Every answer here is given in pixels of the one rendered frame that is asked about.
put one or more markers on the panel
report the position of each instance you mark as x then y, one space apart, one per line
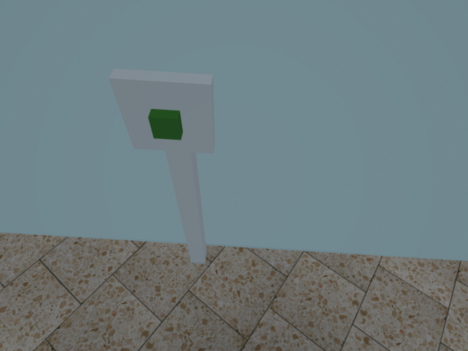
139 91

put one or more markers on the button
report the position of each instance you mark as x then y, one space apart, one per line
166 124

